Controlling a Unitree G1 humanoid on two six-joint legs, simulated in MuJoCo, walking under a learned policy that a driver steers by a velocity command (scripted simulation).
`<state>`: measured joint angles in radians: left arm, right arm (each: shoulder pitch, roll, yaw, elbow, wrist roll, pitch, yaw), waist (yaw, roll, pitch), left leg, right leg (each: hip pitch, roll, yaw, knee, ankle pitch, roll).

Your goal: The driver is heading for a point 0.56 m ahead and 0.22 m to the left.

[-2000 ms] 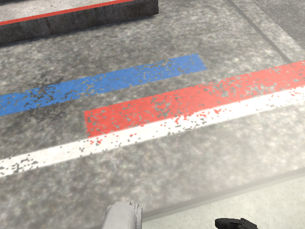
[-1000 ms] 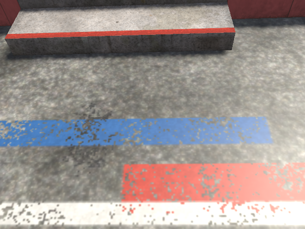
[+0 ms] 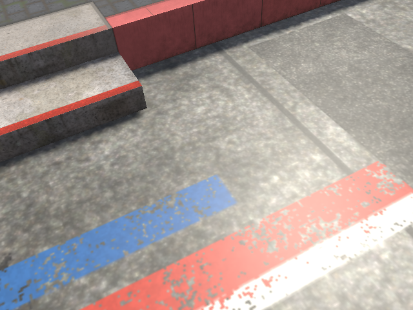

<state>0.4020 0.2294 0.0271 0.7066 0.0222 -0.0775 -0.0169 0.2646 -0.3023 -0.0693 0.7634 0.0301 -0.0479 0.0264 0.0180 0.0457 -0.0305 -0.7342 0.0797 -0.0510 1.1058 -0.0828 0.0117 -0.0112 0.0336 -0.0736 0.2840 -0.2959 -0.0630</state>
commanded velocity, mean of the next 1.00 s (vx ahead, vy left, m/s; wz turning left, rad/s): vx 0.41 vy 0.00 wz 0.42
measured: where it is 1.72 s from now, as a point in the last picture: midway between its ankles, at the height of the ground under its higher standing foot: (209, 302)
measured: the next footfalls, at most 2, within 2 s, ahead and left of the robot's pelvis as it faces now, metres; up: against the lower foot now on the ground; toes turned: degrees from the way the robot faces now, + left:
left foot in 0.28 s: +0.32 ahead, +0.12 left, +0.00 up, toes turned +10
right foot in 0.72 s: +0.63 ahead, -0.02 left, +0.00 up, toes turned +28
